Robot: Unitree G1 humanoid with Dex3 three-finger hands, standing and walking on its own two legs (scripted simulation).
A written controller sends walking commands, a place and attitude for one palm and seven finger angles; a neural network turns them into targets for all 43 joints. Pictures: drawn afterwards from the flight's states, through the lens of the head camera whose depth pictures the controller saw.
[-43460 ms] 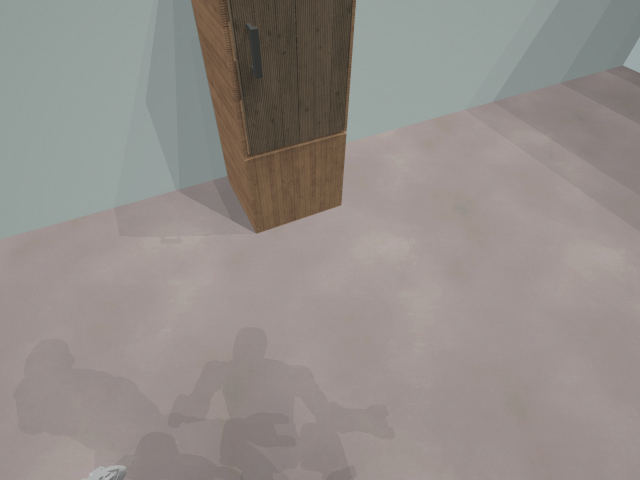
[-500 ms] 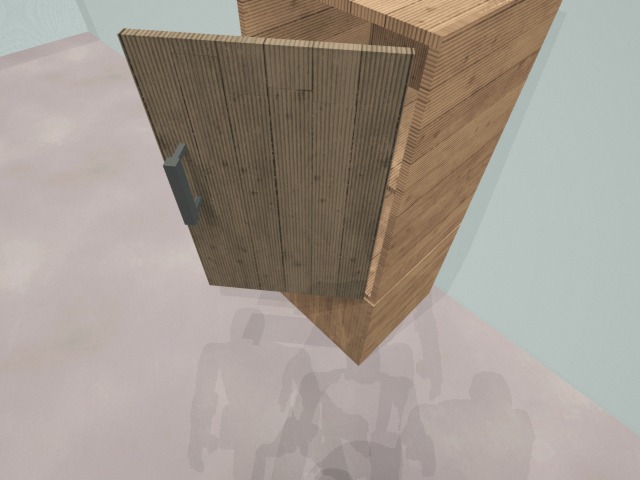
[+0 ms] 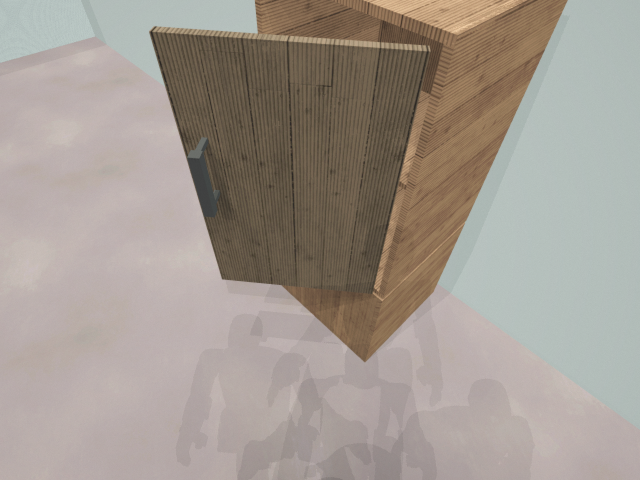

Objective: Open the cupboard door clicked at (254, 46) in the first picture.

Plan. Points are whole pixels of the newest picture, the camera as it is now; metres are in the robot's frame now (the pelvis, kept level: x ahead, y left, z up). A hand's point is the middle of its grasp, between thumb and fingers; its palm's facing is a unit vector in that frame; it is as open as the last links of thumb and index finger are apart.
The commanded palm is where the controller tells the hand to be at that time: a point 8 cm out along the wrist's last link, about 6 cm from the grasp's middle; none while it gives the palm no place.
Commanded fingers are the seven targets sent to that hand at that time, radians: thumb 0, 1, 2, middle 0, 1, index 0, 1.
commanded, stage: raise the hand with hooked fingers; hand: left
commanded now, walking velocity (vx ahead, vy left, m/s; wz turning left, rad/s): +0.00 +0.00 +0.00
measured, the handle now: (206, 178) +0.58 +0.24 +0.02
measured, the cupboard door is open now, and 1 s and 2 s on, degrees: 40 40 40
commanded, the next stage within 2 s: none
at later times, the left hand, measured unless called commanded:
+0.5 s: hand (148, 478) +0.13 +0.21 -0.04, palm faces +0.06 -1.00 -0.05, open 9.1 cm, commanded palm +0.13 +0.26 -0.03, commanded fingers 0.00 0.27 0.63 -0.25 -0.70 -0.25 -0.70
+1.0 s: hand (126, 412) +0.19 +0.25 -0.01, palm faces -0.03 -1.00 -0.05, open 12.1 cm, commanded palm +0.17 +0.29 +0.00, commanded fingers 0.00 -0.31 0.38 -0.29 -1.08 -0.29 -1.08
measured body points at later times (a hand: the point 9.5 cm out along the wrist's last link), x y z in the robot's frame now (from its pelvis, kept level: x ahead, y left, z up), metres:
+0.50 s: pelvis -0.05 -0.04 -0.10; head -0.01 -0.02 +0.35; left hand +0.12 +0.26 -0.04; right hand +0.18 -0.28 -0.14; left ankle +0.03 +0.12 -0.73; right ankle -0.05 -0.15 -0.73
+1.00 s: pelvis -0.04 -0.01 -0.07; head +0.01 +0.01 +0.38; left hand +0.19 +0.30 -0.01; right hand +0.11 -0.26 -0.14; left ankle +0.03 +0.12 -0.73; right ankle -0.05 -0.15 -0.73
